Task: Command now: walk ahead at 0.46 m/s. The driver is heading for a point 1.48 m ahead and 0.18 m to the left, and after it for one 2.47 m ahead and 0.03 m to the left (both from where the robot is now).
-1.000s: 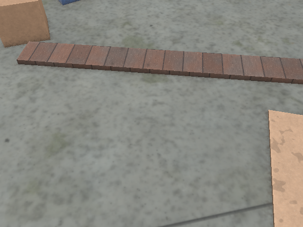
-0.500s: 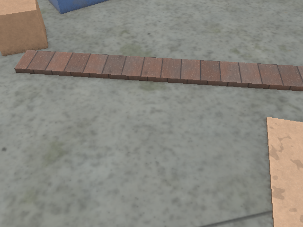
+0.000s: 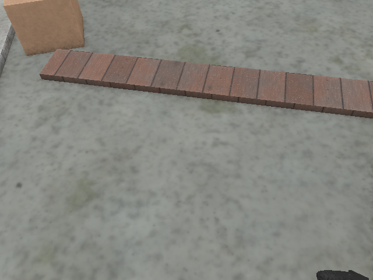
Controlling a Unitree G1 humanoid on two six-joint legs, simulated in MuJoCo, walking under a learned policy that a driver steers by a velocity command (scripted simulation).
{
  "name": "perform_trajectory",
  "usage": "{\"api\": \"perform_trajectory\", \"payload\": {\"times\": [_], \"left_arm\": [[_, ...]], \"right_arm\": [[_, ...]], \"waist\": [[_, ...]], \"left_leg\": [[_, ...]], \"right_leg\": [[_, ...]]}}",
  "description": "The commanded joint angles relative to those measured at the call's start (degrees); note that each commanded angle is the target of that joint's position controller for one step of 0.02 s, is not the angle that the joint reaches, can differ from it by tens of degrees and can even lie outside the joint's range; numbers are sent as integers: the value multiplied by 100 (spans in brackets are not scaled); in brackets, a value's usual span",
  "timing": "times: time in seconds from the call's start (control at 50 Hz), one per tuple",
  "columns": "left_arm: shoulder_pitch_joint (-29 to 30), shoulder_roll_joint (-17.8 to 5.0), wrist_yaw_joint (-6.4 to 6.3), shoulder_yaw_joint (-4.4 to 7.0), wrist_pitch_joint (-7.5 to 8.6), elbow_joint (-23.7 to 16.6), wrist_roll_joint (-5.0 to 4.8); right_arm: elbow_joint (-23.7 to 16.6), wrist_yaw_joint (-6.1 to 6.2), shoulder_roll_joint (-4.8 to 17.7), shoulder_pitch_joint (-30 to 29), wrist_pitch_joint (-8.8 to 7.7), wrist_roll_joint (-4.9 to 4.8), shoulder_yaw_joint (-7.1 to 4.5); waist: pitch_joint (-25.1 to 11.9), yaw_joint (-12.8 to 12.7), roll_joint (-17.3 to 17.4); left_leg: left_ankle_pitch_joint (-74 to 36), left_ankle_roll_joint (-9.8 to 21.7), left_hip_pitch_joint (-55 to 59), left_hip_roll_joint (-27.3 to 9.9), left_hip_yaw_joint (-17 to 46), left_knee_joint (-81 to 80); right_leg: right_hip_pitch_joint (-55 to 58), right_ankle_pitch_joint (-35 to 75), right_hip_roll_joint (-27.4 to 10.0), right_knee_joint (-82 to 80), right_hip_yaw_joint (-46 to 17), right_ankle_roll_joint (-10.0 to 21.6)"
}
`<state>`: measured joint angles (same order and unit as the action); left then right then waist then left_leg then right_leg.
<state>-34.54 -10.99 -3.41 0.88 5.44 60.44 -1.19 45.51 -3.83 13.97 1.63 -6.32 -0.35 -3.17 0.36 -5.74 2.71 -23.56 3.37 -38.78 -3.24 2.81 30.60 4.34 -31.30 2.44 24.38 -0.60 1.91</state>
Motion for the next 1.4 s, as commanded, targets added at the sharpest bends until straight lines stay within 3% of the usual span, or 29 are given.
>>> {"api": "perform_trajectory", "payload": {"times": [0.02, 0.08, 0.12, 0.14, 0.16, 0.18, 0.2, 0.22, 0.24, 0.26, 0.28, 0.3, 0.34, 0.4, 0.48, 0.52, 0.56, 0.6, 0.62, 0.64, 0.66, 0.7, 0.8, 0.9, 1.02, 1.06, 1.08, 1.12, 1.4], "left_arm": [[32, -748, -6, 123, 18, -172, -78], [-152, -778, 50, 145, -159, -113, -33], [48, -1043, 171, 205, -214, -112, 66], [281, -933, 249, 185, -129, -121, 74], [-521, -14, 350, -2, 3, -26, 122], [-884, -491, 432, -10, 217, -109, -181], [-282, -677, 405, 20, 291, -474, -416], [611, -875, 255, 71, 238, -714, -272], [818, -756, 183, 40, 172, -848, -281], [1020, -731, 132, 62, 108, -870, -87], [1062, -856, 141, 151, 32, -863, 9], [1151, -638, 153, 162, -51, -911, 52], [1583, -473, 162, 155, -35, -1146, 86], [2320, -273, 285, 91, 26, -1332, 123], [3202, -509, 388, 120, -55, -1620, 46], [3456, -653, 429, 163, -30, -1769, 36], [3324, -785, 448, 231, -12, -1783, 71], [2126, -1205, 409, 453, 34, -1475, 148], [1377, -1619, 422, 532, 33, -1358, 257], [1032, -1743, 490, 547, -20, -1254, 230], [1185, -1359, 529, 438, -19, -1307, 137], [2322, -1017, 549, 294, 25, -1531, 134], [2704, -799, 489, 199, 87, -1309, 317], [2550, -1034, 318, 222, -84, -1058, 241], [2418, -806, 287, 140, -213, -817, 122], [2000, -781, 338, 149, -180, -743, 207], [2001, -751, 316, 155, -210, -723, 187], [2281, -705, 257, 144, -288, -742, 151], [2280, -681, 199, 197, -467, -407, 128]], "right_arm": [[-621, -84, 114, -815, -2, -21, 66], [-647, -149, 266, -857, -131, -50, 46], [-80, -65, 636, 810, -148, -52, -144], [329, -14, 904, 2205, -98, 18, -226], [604, -10, 1094, 2843, -103, 240, -150], [707, 2, 1154, 3294, -19, 74, -218], [786, 47, 1423, 3188, 85, -31, -335], [655, 109, 929, 2477, 140, 13, -196], [462, 158, 1001, 1845, 69, 115, -161], [316, 161, 868, 1353, -61, 168, -97], [326, 104, 663, 1079, -160, 124, -37], [425, 110, 552, 870, -170, 79, -8], [584, 212, 490, 1115, -128, 82, 25], [705, 378, 604, 1423, -86, 33, 4], [955, 415, 857, 1949, 0, -195, -74], [1057, 418, 897, 2053, 44, -205, -88], [1109, 407, 982, 2007, 125, -154, -108], [1042, 412, 837, 1947, 239, -58, -40], [948, 409, 537, 2283, 217, 95, 86], [1098, 364, 112, 2886, 168, 66, 227], [1154, 342, 704, 2709, 149, -35, 77], [987, 442, 789, 1910, 222, -90, 3], [1021, 569, 320, 1976, 516, 19, -2], [855, 630, 440, 1282, 676, 34, -57], [884, 653, 458, 1037, 646, 121, -80], [965, 666, 880, 1166, 634, 69, -157], [1065, 630, 825, 1127, 637, -13, -181], [1088, 595, 492, 1005, 598, 40, -108], [1446, 634, 457, 1054, 571, 27, -65]], "waist": [[970, 58, -613], [861, -47, -541], [-78, 711, -508], [-683, 1395, -247], [-1642, 1102, 1613], [-2939, 1276, 1661], [-3123, 1295, 1427], [-2093, 1155, -135], [-1616, 874, -280], [-1193, 669, -707], [-745, 441, -656], [-220, 237, -428], [137, 299, 185], [-11, 492, 232], [160, 782, -2], [348, 791, -56], [314, 667, -26], [-499, 155, -221], [-1370, 104, -934], [-2165, 191, -1990], [-1927, 178, -1250], [-734, 484, -465], [-745, 967, -810], [-671, 755, -785], [-118, 756, -553], [-239, 447, 29], [-175, 443, 309], [-132, 538, 177], [-65, 565, -223]], "left_leg": [[-270, 88, 814, 78, -99, -354], [349, 45, 584, -2, -150, -939], [549, 209, 2510, 170, -387, -1049], [-248, 446, 4493, -269, -131, -799], [-3246, 893, 7236, -1334, 662, 1383], [-2572, 1635, 8132, -1977, 2105, 1322], [1047, 2025, 7891, -2361, 3171, 107], [2452, 1664, 6440, -1934, 2947, -868], [3249, 1896, 5283, -2219, 3318, -1231], [2635, 1880, 4043, -2249, 3382, -1302], [2373, 1609, 3082, -1869, 2765, -1492], [2067, 1363, 2115, -1375, 1858, -1725], [1110, 1228, 1684, -905, 905, -1936], [744, 989, 1854, -437, 67, -1939], [1721, 861, 2890, -876, 402, -2012], [2075, 766, 3373, -1078, 504, -1910], [1596, 644, 3658, -1090, 449, -1563], [199, 279, 3432, -438, -27, 125], [2029, -67, 1909, 207, -413, 2074], [5879, -292, 635, 853, -103, 3758], [5960, -250, 360, 619, 561, 4339], [5187, -333, 381, 101, 202, 3909], [4164, -515, 1800, -88, 55, 2308], [3667, -542, 2095, -88, 47, 1072], [2908, -341, 2791, -104, -14, -689], [2082, -182, 3273, -397, 176, -464], [2707, -139, 2893, -227, 128, -486], [2802, -251, 2637, -158, 119, -655], [2438, -246, 2790, 6, -7, -546]], "right_leg": [[-1585, 2192, -1022, 62, -423, 523], [-394, 3276, -1063, 1279, -614, 454], [-535, 4940, -941, 3225, -621, 408], [-1816, 4116, -611, 5104, -446, 182], [-4404, -1375, 177, 7675, -660, 2], [-5168, -1280, 177, 8067, -1558, -37], [-5742, -893, -102, 7990, -1245, -129], [-5680, -306, -476, 7546, -459, -176], [-5596, 462, -639, 7439, -404, -236], [-5160, 938, -919, 7156, -616, -266], [-4704, 1279, -1120, 6403, -768, -138], [-4248, 1409, -1195, 5547, -695, -177], [-3952, 1919, -1188, 4069, -452, -311], [-3225, 3268, -823, 1949, -47, -241], [-3431, 3511, -666, 1069, -76, -82], [-3631, 3242, -682, 802, -148, 69], [-3288, 2895, -543, 604, 9, 198], [-1461, 3983, -431, 447, 93, 453], [519, 5536, -1580, 674, -1220, 1041], [1560, 5876, -2674, 87, -3098, 1831], [1120, 5482, -2520, -99, -3093, 1667], [-496, 6068, -2030, -341, -1619, 1264], [-1775, 6621, -1418, -761, -441, 1107], [-1871, 4541, -1406, -1007, -500, 948], [-2109, 1922, -1104, -931, -766, 641], [-2291, 1850, -613, -663, -478, 333], [-2047, 1895, -379, -609, -162, 231], [-1768, 2205, -352, -339, -15, 177], [-1437, 2914, -420, -58, 7, 140]]}}
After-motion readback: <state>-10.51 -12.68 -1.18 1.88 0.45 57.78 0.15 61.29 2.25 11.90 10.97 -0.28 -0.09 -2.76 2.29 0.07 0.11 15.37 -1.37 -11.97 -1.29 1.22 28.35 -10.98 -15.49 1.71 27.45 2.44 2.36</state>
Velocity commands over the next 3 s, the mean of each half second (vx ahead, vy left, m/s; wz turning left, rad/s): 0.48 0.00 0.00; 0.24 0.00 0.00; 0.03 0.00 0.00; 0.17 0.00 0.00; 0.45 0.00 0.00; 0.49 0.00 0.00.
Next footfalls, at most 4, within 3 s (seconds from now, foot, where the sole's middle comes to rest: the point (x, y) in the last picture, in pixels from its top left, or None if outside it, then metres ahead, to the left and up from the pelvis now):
0.14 left None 0.28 0.14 -0.87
0.60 right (242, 270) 0.55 -0.09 -0.87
1.04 left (182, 263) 0.56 0.14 -0.87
2.00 left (175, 244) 0.63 0.17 -0.87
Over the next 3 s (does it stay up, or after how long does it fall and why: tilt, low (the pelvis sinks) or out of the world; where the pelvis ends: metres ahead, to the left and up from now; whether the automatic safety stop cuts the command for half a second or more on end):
stays up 1.09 0.06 -0.10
